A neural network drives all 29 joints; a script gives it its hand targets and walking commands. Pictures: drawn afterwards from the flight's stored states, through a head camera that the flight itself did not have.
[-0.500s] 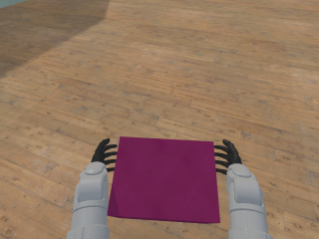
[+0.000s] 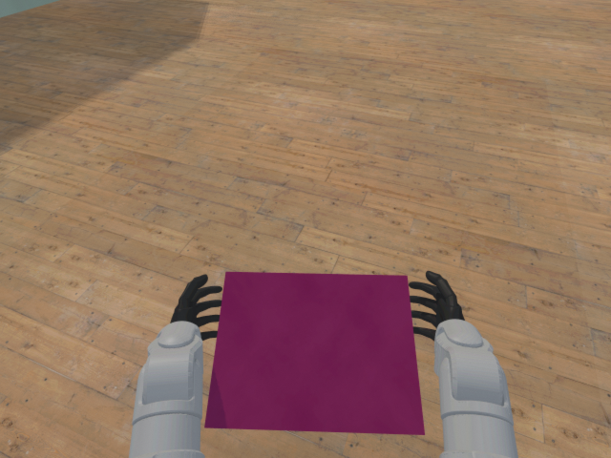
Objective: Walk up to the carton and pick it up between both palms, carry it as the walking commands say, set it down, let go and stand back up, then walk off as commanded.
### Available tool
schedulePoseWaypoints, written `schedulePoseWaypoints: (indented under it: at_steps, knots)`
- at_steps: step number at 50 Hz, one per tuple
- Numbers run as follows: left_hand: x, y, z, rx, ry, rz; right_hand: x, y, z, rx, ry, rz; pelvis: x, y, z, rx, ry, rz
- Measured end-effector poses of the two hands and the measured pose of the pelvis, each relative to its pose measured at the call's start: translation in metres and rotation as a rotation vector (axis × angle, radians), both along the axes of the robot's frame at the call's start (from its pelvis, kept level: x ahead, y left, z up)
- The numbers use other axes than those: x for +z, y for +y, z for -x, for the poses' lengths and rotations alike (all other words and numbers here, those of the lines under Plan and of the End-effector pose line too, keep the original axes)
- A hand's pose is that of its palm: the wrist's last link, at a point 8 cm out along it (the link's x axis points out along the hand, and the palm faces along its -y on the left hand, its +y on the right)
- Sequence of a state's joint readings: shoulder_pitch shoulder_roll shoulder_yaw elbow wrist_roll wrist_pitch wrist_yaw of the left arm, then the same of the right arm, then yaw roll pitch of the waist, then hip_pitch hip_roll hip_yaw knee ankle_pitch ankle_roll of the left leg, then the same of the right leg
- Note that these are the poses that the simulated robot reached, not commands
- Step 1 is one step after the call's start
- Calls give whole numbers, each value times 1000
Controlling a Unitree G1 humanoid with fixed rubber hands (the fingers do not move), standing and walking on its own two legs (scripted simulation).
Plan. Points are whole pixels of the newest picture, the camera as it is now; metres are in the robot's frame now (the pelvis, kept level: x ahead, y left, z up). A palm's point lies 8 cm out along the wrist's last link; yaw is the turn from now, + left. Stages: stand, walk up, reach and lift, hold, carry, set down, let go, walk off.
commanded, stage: hold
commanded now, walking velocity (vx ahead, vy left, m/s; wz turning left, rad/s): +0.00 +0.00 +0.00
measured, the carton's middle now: (314, 355) +0.29 +0.00 -0.05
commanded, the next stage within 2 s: carry in 0.62 s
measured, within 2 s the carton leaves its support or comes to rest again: neither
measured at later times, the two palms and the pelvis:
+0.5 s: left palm (186, 333) +0.27 +0.17 +0.04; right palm (451, 333) +0.27 -0.17 +0.05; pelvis -0.01 +0.00 +0.00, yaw +0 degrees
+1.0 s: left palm (265, 264) +0.37 +0.08 +0.06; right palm (502, 272) +0.35 -0.26 +0.07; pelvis +0.09 -0.06 -0.01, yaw -2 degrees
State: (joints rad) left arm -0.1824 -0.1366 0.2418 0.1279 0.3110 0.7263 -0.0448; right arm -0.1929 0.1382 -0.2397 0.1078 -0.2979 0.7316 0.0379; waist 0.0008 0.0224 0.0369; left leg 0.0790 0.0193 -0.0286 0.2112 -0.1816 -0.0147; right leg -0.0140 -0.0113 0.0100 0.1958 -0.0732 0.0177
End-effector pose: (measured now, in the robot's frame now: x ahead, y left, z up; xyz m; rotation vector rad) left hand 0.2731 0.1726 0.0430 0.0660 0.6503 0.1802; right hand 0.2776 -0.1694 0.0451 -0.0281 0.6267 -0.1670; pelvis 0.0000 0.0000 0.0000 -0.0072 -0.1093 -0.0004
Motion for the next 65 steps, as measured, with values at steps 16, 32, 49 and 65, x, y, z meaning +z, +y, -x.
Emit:
schedulePoseWaypoints:
  at_steps: [16,32,49,65]
  knots:
    - [0,-1,5,-3,4,3,0,-1,7,-10,-4,-6,-1,1,8,-2,-3,-3]
    - [2,-3,4,3,-10,9,1,-2,5,-21,-17,-10,-3,1,9,3,33,-4]
    - [22,-94,-91,8,18,57,23,-86,-67,-171,14,-4,-16,-61,-81,-30,201,10]
    - [19,-118,-247,53,90,103,26,-108,-219,-212,85,-4,-16,-89,-241,-104,186,-14]
